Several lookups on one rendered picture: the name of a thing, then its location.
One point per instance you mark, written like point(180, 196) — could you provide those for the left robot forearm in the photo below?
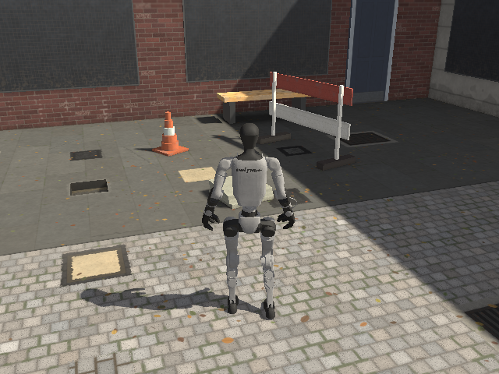
point(211, 204)

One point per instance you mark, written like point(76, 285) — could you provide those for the right robot forearm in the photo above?
point(286, 205)

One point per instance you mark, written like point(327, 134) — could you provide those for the robot right shin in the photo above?
point(269, 282)

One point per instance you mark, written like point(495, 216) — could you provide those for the robot right hand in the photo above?
point(284, 218)

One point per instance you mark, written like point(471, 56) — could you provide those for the right robot upper arm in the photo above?
point(274, 165)

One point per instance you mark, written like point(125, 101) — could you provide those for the robot left hand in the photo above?
point(211, 218)

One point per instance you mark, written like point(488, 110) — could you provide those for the left robot upper arm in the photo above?
point(220, 176)

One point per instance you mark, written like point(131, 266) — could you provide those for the left robot thigh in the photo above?
point(231, 233)

